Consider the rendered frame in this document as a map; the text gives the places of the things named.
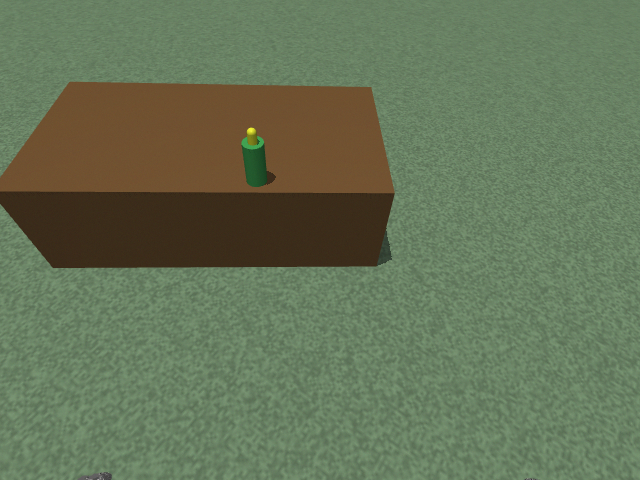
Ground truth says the bottle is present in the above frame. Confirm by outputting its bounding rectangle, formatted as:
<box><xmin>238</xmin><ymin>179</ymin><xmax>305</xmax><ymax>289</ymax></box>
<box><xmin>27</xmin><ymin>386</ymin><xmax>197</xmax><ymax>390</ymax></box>
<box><xmin>241</xmin><ymin>128</ymin><xmax>267</xmax><ymax>187</ymax></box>

